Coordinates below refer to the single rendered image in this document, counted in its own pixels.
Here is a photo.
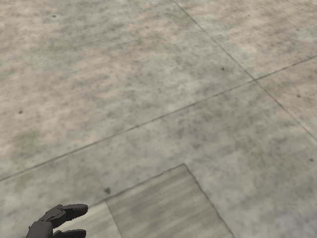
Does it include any left robot hand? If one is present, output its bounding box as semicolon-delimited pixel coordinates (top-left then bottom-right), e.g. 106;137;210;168
26;203;88;238

